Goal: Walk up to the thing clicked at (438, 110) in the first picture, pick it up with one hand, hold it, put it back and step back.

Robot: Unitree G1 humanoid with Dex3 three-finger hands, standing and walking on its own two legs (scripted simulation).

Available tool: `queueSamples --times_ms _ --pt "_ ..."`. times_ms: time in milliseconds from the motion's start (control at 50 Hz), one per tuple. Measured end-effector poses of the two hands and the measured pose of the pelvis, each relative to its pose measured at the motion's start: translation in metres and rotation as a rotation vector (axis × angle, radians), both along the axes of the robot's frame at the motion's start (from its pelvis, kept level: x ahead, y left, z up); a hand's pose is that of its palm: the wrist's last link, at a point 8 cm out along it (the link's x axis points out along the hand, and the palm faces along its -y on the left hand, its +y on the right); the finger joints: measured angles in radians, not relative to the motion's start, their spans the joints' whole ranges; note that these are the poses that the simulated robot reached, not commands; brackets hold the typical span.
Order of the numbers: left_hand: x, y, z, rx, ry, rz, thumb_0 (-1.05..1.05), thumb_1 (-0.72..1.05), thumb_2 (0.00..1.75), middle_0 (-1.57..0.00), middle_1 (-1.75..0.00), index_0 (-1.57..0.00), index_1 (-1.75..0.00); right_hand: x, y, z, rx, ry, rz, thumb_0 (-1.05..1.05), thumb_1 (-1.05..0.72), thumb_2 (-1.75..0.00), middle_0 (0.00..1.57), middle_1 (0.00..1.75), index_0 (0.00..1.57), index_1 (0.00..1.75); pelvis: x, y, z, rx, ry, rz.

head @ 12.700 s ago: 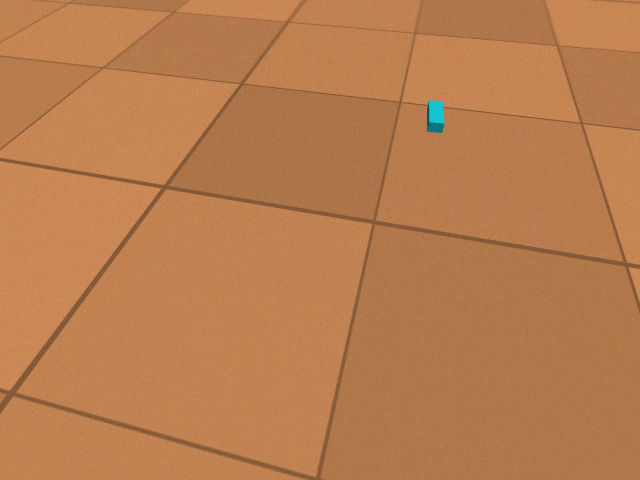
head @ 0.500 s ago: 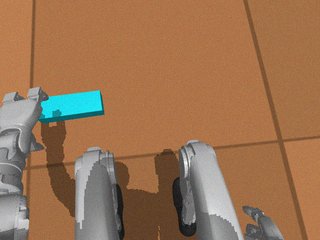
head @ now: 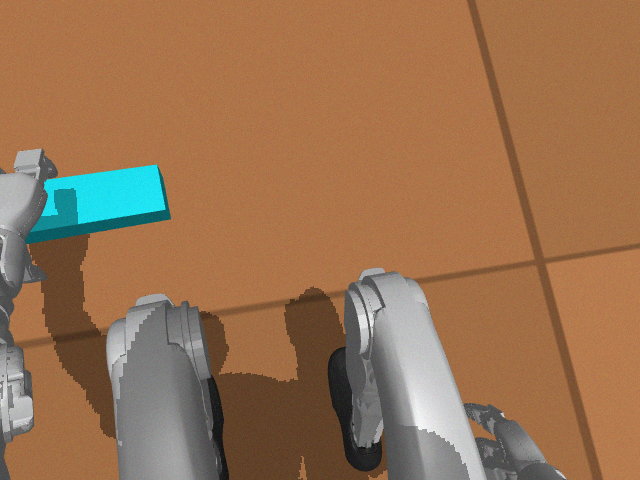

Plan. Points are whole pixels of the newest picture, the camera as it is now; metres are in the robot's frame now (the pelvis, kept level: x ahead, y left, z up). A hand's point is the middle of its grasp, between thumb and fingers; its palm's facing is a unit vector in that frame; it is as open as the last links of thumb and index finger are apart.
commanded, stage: rise first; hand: left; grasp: from above
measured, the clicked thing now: (92, 203) +0.50 +0.31 -0.31
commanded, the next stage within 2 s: approach in 2.00 s
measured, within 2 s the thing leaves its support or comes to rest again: neither
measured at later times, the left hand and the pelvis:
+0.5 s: hand (38, 223) +0.43 +0.33 -0.19, palm faces -0.44 -0.10 -0.89, open 13.9 cm; pelvis +0.00 +0.00 -0.02, yaw -1 degrees
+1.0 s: hand (37, 217) +0.44 +0.34 -0.20, palm faces -0.45 -0.10 -0.89, open 13.9 cm; pelvis +0.00 +0.00 -0.02, yaw -2 degrees
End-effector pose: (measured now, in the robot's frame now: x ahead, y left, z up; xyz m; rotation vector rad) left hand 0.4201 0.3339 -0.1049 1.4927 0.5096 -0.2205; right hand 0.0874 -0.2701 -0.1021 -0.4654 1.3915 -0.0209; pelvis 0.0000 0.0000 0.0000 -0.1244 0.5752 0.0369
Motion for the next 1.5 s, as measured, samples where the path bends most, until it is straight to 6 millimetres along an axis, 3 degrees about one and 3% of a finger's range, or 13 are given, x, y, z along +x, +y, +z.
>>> queueSamples --times_ms 560,1500 --pt "0.019 -0.002 -0.028 -0.008 0.004 0.01 0.0 -0.51 0.98 -0.07 -1.07 -0.1 -1.04 -0.017 -0.003 -0.01 -0.008 0.065 0.009 0.0 -0.9 -0.9 0.21 0.3 0.2 0.3 0.005 0.0 -0.018 -0.014 -0.011 -0.017" --pt "0.036 0.006 -0.039 -0.005 -0.008 0.006 0.0 -0.53 1.01 -0.09 -1.03 -0.1 -1.04 -0.027 0.005 -0.008 -0.016 0.089 0.037 0.0 -0.9 -0.9 0.21 0.3 0.2 0.3 0.005 0.003 -0.026 -0.041 -0.025 -0.026"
